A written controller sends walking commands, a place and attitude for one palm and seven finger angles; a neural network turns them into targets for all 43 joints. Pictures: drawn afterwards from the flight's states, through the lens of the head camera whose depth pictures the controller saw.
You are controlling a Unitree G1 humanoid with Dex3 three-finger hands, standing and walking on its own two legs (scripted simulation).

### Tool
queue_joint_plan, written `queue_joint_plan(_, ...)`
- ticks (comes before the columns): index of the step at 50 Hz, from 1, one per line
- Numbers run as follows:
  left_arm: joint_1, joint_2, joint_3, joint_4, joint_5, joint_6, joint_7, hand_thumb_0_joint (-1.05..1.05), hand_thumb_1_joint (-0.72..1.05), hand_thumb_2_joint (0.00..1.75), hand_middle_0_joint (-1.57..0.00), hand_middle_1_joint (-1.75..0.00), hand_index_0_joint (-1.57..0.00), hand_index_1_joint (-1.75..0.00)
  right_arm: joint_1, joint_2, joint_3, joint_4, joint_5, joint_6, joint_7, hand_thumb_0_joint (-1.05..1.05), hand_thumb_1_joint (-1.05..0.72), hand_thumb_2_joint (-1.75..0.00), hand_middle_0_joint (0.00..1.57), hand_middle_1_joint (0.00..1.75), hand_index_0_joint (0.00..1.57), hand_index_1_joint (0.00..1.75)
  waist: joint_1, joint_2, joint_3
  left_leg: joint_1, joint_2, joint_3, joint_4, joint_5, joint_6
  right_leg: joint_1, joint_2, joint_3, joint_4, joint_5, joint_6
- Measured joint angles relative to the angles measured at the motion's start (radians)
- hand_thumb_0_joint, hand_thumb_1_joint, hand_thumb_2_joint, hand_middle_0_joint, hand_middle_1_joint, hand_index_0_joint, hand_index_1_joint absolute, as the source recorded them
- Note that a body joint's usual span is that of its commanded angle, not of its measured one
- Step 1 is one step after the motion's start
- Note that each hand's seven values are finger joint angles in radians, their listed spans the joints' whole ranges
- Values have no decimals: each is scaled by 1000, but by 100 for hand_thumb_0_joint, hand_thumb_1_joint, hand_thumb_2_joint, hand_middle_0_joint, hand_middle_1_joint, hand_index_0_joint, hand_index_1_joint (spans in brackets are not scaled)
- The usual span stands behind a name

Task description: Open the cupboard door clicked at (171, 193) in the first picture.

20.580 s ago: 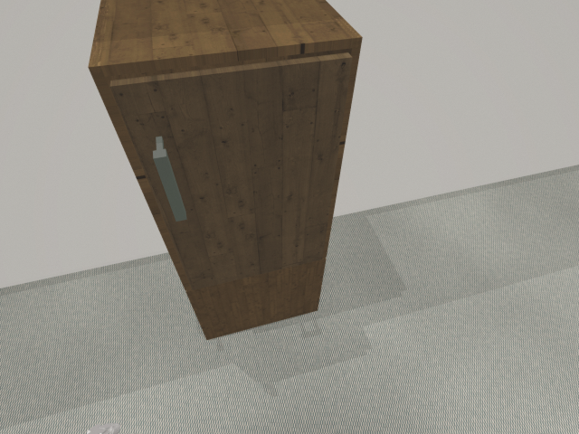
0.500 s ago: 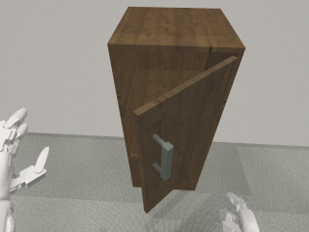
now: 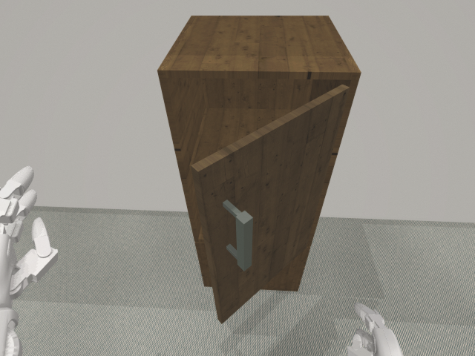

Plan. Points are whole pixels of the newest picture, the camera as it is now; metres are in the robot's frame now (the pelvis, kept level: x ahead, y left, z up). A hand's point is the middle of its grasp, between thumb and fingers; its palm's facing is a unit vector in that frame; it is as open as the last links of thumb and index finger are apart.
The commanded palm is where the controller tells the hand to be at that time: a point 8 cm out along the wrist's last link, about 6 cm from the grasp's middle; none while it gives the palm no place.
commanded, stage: step back with the hand held close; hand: left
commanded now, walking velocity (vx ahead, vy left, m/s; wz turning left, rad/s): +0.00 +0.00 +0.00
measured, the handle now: (237, 236) +0.32 +0.04 +0.04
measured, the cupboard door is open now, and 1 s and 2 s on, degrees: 45 45 45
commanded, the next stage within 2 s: stop stepping back and stand still in 1.24 s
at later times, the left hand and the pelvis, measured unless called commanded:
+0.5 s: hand (55, 267) +0.17 +0.25 +0.16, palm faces +0.35 -0.79 -0.50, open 7.4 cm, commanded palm +0.11 +0.29 +0.17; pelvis -0.04 +0.00 +0.00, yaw -2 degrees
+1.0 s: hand out of the picture +0.08 +0.26 +0.15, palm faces +0.39 -0.79 -0.47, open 7.4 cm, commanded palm +0.00 +0.30 +0.17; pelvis -0.14 +0.00 -0.02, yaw -1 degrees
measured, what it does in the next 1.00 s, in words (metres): walks backwards: right foot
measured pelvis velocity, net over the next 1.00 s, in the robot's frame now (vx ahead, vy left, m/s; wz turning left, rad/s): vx -0.14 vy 0.00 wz -0.01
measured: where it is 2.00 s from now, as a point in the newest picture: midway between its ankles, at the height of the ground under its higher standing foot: outside the picture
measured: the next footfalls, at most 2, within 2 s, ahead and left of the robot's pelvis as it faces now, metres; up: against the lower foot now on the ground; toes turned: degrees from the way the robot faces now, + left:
right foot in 0.84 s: -0.18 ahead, -0.10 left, +0.00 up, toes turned +4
left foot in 1.22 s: -0.04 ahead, +0.08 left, +0.00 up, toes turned -3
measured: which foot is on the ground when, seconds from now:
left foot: down 0.00-1.00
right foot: down 0.00-0.68, up 0.70-0.82, down 0.84-1.00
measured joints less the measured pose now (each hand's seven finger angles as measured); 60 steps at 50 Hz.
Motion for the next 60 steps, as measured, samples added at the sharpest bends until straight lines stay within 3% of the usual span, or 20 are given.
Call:
queue_joint_plan(4, -15, 0, 12, 37, 4, -16, -6, 2, 89, 90, -21, -30, -21, -30, -7, -3, -1, -7, 4, 10, 0, 2, -90, -90, 20, 30, 20, 30, -3, 9, -2, -15, 11, -5, 6, 1, -6, -8, 12, -5, -10, 8, -8)
queue_joint_plan(12, 14, 12, 22, 37, 21, -50, -4, 2, 89, 90, -21, -30, -21, -30, -32, -32, -29, -38, 3, 54, 6, 2, -90, -90, 20, 30, 20, 30, -35, 12, 10, -81, 25, 6, 11, 14, -13, -74, 24, 6, -14, 34, -12)
queue_joint_plan(24, 84, 98, 73, -60, 19, -68, 15, 2, 89, 90, -22, -30, -21, -30, -33, -22, -58, -72, 15, 114, -4, 2, -91, -90, 20, 30, 20, 30, -74, -37, 14, -160, 24, 22, 55, 35, -8, -165, 21, 15, 49, 48, -4)
queue_joint_plan(33, 89, 77, 66, -74, 44, -90, 32, 2, 89, 90, -22, -30, -21, -30, 2, -13, -40, -78, 8, 93, -7, 1, -90, -90, 20, 30, 20, 30, -70, -49, 8, -225, 17, 15, 94, 66, 15, -213, 13, 4, 60, 86, 19)
queue_joint_plan(37, 62, 76, 83, -72, 71, -104, 33, 2, 89, 90, -22, -30, -21, -30, 30, -3, -33, -84, -3, 65, -11, 1, -90, -90, 20, 30, 20, 30, -71, -46, 16, -255, 7, 4, 114, 77, 29, -238, 25, 26, 203, 29, 44)
queue_joint_plan(41, 38, 70, 111, -79, 80, -120, 30, 2, 89, 90, -22, -30, -21, -30, 52, 20, -27, -61, -15, 35, -4, 1, -90, -90, 20, 30, 20, 30, -64, -41, -21, -308, 14, 4, 113, 101, 34, -170, 46, 42, 316, -73, 47)
queue_joint_plan(44, 43, 59, 138, -88, 63, -136, 35, 2, 89, 90, -21, -30, -21, -30, 27, 35, -15, -42, -23, 11, 8, 2, -90, -90, 20, 30, 20, 30, -43, -53, -35, -360, 17, 23, 95, 136, 20, -95, 38, 47, 228, -152, 33)
queue_joint_plan(47, 29, 44, 132, -90, 43, -144, 34, 2, 89, 90, -21, -30, -20, -30, -44, 41, -8, -31, -24, -10, 20, 1, -90, -90, 20, 30, 20, 30, -25, -56, 11, -402, 34, 50, 65, 186, 12, -79, 34, 52, 103, -173, 2)
queue_joint_plan(50, 4, 44, 77, -99, 31, -136, 19, 2, 89, 90, -21, -30, -20, -30, -102, 34, -11, -15, -16, -7, 26, 1, -90, -90, 20, 30, 20, 30, -26, -20, 76, -397, 66, 37, 22, 244, 3, -95, 68, 46, 96, -129, -7)
queue_joint_plan(53, 35, 93, 67, -141, 19, -135, 1, 2, 89, 90, -21, -30, -21, -30, -110, 39, -9, -15, -2, 16, 26, 1, -90, -90, 20, 30, 20, 30, -42, -24, 84, -386, 88, 32, 20, 264, -5, -93, 90, 46, 108, -111, -6)
queue_joint_plan(56, 94, 153, 99, -167, 15, -151, -9, 2, 88, 90, -22, -30, -21, -30, -73, 36, -8, -24, 6, 37, 21, 2, -90, -90, 20, 30, 20, 30, -66, -44, 43, -384, 87, 15, 90, 171, -16, -70, 98, 44, 115, -113, -15)
queue_joint_plan(60, 124, 179, 135, -144, 21, -168, -4, 1, 88, 90, -22, -30, -22, -30, -9, -2, -25, -15, -5, 47, 6, 2, -90, -90, 20, 30, 20, 30, -68, -59, -53, -330, 48, -6, 218, 18, -42, -49, 88, 57, 97, -105, -6)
